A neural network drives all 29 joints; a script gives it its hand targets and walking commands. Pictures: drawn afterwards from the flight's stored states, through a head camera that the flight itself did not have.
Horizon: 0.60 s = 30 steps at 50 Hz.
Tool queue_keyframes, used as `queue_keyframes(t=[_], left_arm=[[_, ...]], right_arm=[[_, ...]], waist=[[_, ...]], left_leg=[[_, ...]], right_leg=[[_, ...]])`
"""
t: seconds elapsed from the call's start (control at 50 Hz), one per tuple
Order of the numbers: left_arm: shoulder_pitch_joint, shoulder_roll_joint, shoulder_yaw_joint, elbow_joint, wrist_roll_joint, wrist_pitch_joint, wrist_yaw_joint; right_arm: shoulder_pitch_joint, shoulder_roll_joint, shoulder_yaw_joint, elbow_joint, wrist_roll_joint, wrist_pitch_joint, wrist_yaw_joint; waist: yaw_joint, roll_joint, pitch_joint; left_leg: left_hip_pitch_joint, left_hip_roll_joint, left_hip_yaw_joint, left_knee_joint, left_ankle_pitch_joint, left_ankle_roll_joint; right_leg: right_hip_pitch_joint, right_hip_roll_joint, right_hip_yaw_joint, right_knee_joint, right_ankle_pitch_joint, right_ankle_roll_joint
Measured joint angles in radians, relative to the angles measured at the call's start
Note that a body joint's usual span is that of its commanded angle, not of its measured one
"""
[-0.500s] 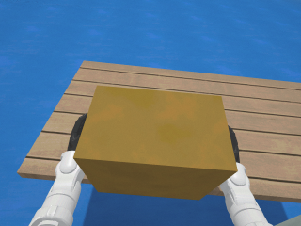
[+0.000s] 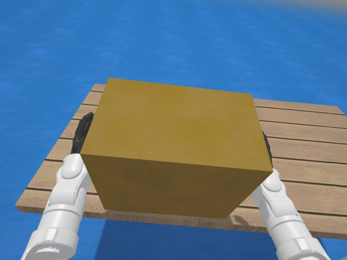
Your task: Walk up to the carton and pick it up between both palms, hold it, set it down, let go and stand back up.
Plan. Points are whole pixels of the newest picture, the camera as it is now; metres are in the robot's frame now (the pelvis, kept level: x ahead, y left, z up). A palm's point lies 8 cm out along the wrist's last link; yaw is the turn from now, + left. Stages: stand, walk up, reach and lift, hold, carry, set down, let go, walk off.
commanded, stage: reach and lift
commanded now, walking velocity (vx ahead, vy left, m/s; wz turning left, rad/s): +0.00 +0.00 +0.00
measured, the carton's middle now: (173, 155) +0.37 -0.01 +0.09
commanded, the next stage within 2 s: hold in 1.66 s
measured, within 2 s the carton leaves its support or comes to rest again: neither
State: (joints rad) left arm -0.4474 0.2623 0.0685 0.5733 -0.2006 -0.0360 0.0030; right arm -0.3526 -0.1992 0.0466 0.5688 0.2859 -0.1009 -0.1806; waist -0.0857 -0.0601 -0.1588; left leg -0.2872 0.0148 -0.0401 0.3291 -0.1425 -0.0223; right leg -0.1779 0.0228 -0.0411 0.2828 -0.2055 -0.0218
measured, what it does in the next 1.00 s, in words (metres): stands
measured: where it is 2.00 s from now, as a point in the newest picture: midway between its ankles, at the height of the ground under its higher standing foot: outside the picture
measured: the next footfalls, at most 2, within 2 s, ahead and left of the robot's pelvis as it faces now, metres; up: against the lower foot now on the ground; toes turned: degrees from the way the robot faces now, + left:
none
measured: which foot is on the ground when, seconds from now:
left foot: down 0.00-1.00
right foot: down 0.00-1.00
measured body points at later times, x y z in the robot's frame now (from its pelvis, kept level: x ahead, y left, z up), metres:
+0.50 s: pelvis -0.03 +0.00 +0.00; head -0.03 +0.04 +0.45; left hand +0.38 +0.20 +0.16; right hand +0.34 -0.21 +0.14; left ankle +0.01 +0.13 -0.75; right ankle -0.04 -0.10 -0.75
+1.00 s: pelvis -0.04 +0.02 +0.00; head -0.05 +0.06 +0.45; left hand +0.37 +0.22 +0.20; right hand +0.35 -0.19 +0.19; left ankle +0.01 +0.13 -0.75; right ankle -0.04 -0.10 -0.75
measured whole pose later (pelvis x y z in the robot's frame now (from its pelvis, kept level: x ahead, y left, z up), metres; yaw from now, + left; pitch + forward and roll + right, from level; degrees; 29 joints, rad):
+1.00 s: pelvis -0.04 +0.02 +0.00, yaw +0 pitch +2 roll -2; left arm -0.66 0.19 0.27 0.20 0.07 0.65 -0.01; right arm -0.69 -0.23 -0.11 0.54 0.20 0.42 -0.03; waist -0.09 -0.06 -0.10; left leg -0.27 0.01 -0.04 0.32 -0.09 0.00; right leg -0.12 0.02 -0.04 0.18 -0.10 0.00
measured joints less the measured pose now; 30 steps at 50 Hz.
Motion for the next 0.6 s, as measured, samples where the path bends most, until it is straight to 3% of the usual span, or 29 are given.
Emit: queue_keyframes(t=[0.12,0.28,0.44,0.6], left_arm=[[-0.078,-0.004,0.037,-0.068,0.063,0.151,-0.015],[-0.123,-0.046,0.141,-0.177,0.181,0.33,-0.07],[-0.102,-0.073,0.191,-0.262,0.235,0.412,-0.086],[-0.111,-0.058,0.173,-0.327,0.222,0.477,-0.049]], right_arm=[[-0.049,-0.015,-0.024,-0.044,-0.021,0.109,-0.006],[-0.089,-0.019,-0.038,-0.091,-0.059,0.24,0.006],[-0.113,-0.015,-0.042,-0.102,-0.084,0.302,0.027],[-0.159,-0.001,-0.09,-0.103,-0.106,0.344,0.075]], waist=[[-0.016,0.002,0.016],[-0.025,-0.003,0.053],[-0.006,-0.001,0.082],[0.008,-0.008,0.066]], left_leg=[[0.019,0.007,-0.003,0.007,-0.002,-0.003],[0.073,0.009,0.002,-0.031,0.019,-0.003],[0.08,0.009,0.004,-0.063,0.052,0.001],[0.039,0.011,-0.003,-0.052,0.068,0.003]], right_leg=[[0.025,0.008,0.002,-0.007,0.006,-0.004],[0.078,0.011,0.01,-0.049,0.034,-0.003],[0.087,0.011,0.015,-0.088,0.072,0.001],[0.059,0.015,0.009,-0.103,0.098,0.003]])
